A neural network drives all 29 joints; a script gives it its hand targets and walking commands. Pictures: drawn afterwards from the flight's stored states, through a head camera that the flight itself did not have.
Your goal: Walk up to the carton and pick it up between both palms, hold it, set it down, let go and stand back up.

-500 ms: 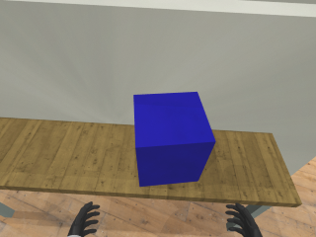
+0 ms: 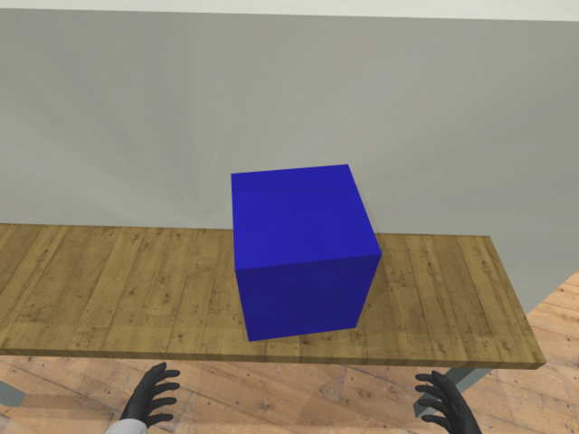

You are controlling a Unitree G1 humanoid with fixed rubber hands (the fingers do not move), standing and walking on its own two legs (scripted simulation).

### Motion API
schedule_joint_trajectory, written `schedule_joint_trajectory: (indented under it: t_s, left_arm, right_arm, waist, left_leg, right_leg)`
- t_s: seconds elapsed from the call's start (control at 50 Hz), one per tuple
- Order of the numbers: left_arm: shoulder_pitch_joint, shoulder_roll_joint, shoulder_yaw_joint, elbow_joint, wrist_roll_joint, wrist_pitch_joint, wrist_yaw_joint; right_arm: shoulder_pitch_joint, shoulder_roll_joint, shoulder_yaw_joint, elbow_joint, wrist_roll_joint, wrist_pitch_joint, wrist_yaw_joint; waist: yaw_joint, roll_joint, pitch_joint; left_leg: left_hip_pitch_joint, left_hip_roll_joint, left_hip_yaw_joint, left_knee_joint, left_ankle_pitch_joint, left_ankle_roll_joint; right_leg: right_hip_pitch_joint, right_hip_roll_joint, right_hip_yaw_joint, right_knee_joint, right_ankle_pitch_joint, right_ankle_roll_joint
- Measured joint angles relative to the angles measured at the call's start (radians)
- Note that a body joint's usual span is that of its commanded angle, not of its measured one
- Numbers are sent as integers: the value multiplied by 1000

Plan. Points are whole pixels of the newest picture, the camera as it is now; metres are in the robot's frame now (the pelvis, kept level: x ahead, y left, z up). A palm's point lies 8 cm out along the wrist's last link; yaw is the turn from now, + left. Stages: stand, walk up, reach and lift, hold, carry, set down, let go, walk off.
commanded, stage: let go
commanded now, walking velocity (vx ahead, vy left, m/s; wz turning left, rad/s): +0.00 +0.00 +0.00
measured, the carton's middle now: (297, 255) +0.43 +0.00 -0.06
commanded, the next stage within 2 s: stand in 0.04 s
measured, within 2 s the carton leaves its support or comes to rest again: neither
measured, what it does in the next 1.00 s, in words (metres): shifts its weight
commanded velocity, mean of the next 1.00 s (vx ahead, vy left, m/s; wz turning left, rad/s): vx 0.00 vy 0.00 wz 0.00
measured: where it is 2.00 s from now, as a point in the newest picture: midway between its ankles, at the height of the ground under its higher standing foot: outside the picture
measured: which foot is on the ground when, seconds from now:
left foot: down 0.00-1.00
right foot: down 0.00-1.00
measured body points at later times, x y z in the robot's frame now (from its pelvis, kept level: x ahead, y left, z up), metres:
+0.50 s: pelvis -0.04 +0.01 -0.01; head -0.06 +0.02 +0.44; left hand +0.03 +0.27 -0.13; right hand +0.04 -0.24 -0.12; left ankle -0.02 +0.12 -0.75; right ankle -0.01 -0.11 -0.75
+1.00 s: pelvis -0.07 +0.02 -0.01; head -0.09 +0.03 +0.44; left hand -0.07 +0.28 -0.15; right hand -0.02 -0.23 -0.14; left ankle -0.02 +0.12 -0.74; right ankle -0.01 -0.11 -0.74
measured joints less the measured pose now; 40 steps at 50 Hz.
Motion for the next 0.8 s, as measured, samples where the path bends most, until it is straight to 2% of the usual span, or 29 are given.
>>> schedule_joint_trajectory:
  t_s: [0.1, 0.18, 0.28, 0.52, 0.8]
  left_arm:
    - [6, -3, -9, -12, -11, -5, 8]
    - [36, 4, -8, 79, 14, -92, 12]
    - [99, 30, 1, 165, 23, -125, 12]
    - [143, 52, -15, 248, 14, -136, 10]
    - [201, 52, -23, 317, 21, -130, 12]
  right_arm:
    - [19, 1, -12, -47, 0, 18, -2]
    - [21, -23, 3, -38, 10, 135, -31]
    - [72, -43, 4, -29, 19, 190, -41]
    - [164, -49, 25, 9, 13, 211, -29]
    - [230, -40, 29, 37, 14, 223, -27]
  waist:
    - [17, -16, 1]
    - [9, -18, -45]
    - [1, -13, -81]
    - [-5, 1, -52]
    - [-3, -19, -78]
  left_leg:
    - [-29, 1, -4, 24, -2, -3]
    - [-89, 3, -17, 72, -18, -2]
    - [-95, 3, -24, 98, -29, 1]
    - [-135, -18, -29, 104, 15, 22]
    - [-171, -51, -18, 114, 40, 40]
  right_leg:
    - [-30, 0, -5, 30, -8, -3]
    - [-77, 2, -18, 59, -17, -2]
    - [-74, 1, -24, 70, -22, 1]
    - [-105, -20, -27, 65, 25, 21]
    - [-160, -48, -3, 117, 29, 42]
